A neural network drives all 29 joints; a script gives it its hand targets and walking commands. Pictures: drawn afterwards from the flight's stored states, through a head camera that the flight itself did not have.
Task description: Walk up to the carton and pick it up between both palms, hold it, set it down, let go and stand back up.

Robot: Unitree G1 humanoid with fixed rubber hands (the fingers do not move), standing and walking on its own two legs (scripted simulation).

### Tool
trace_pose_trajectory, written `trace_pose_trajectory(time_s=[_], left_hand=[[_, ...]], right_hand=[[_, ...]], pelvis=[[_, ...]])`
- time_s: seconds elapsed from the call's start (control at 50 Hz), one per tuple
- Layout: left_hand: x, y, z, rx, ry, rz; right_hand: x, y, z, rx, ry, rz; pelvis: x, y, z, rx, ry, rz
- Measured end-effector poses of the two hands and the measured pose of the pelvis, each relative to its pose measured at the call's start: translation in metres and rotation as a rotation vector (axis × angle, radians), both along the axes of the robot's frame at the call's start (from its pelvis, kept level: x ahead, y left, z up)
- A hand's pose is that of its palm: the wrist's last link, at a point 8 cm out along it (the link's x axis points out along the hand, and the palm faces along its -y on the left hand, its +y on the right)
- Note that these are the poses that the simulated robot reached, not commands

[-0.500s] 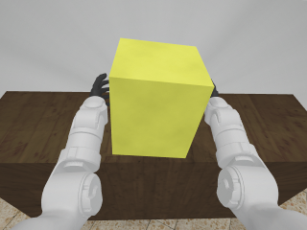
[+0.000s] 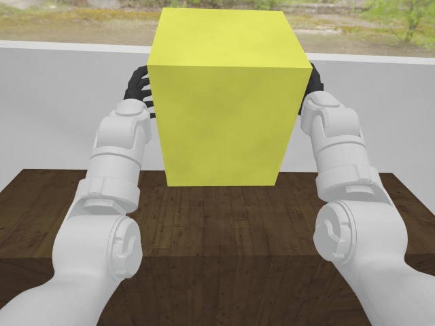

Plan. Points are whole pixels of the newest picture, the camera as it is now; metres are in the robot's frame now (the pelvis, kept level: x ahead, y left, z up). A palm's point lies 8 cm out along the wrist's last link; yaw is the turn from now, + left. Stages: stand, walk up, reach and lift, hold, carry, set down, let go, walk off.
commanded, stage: hold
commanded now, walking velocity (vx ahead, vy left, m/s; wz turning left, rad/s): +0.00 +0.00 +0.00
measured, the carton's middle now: (222, 102) +0.43 -0.01 +0.30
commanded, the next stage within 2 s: none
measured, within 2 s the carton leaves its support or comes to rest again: neither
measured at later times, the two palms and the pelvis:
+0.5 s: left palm (151, 118) +0.44 +0.13 +0.25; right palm (304, 107) +0.44 -0.17 +0.29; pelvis +0.01 -0.01 +0.00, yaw +0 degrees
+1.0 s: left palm (149, 164) +0.45 +0.15 +0.14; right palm (282, 154) +0.46 -0.15 +0.17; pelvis +0.04 +0.00 +0.00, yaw +1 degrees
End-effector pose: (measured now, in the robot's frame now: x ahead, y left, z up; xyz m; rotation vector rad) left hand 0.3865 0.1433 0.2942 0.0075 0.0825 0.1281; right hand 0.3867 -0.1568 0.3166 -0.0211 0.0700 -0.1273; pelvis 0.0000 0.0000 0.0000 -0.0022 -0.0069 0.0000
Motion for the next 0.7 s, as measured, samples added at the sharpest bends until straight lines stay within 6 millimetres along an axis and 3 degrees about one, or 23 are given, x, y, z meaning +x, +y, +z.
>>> trace_pose_trajectory(time_s=[0.06, 0.2, 0.24, 0.28, 0.32, 0.36, 0.4, 0.5, 0.56, 0.62, 0.66, 0.7], left_hand=[[0.002, -0.004, -0.040, -0.003, 0.145, -0.009], [0.002, -0.007, -0.162, 0.038, 0.378, 0.013], [0.003, -0.006, -0.184, 0.041, 0.391, 0.015], [0.006, -0.005, -0.193, 0.045, 0.369, 0.012], [0.012, -0.005, -0.189, 0.041, 0.309, 0.008], [0.021, -0.006, -0.170, 0.028, 0.218, 0.006], [0.031, -0.008, -0.140, 0.012, 0.111, 0.005], [0.052, -0.013, -0.042, 0.016, -0.094, 0.005], [0.061, -0.018, -0.006, 0.014, -0.093, -0.005], [0.069, -0.024, -0.010, 0.004, -0.007, -0.020], [0.075, -0.025, -0.033, 0.000, 0.071, -0.028], [0.079, -0.026, -0.068, 0.002, 0.160, -0.029]], right_hand=[[0.003, -0.005, -0.047, 0.011, 0.149, 0.001], [0.006, -0.007, -0.183, 0.011, 0.386, 0.010], [0.006, -0.006, -0.209, 0.017, 0.399, 0.016], [0.008, -0.005, -0.221, 0.009, 0.376, 0.020], [0.014, -0.006, -0.214, 0.000, 0.314, 0.021], [0.024, -0.007, -0.189, -0.018, 0.218, 0.021], [0.035, -0.008, -0.149, -0.026, 0.107, 0.019], [0.050, -0.012, -0.032, -0.025, -0.101, -0.001], [0.054, -0.016, 0.005, -0.030, -0.106, -0.020], [0.061, -0.022, -0.004, -0.038, -0.016, -0.027], [0.067, -0.027, -0.036, -0.027, 0.086, -0.024], [0.071, -0.029, -0.082, 0.005, 0.199, -0.012]], pelvis=[[-0.008, 0.001, 0.000, -0.001, -0.038, -0.005], [-0.032, 0.001, -0.003, -0.003, 0.049, -0.019], [-0.035, 0.000, -0.004, -0.003, 0.098, -0.022], [-0.035, -0.001, -0.005, -0.002, 0.152, -0.023], [-0.032, -0.003, -0.006, -0.001, 0.200, -0.025], [-0.026, -0.005, -0.007, 0.000, 0.239, -0.023], [-0.018, -0.007, -0.007, 0.001, 0.263, -0.022], [0.013, -0.012, -0.005, 0.002, 0.250, -0.007], [0.034, -0.015, -0.002, 0.005, 0.185, -0.001], [0.049, -0.017, 0.000, 0.008, 0.102, 0.001], [0.054, -0.018, 0.000, 0.008, 0.058, -0.004], [0.054, -0.017, 0.001, 0.005, 0.038, -0.010]])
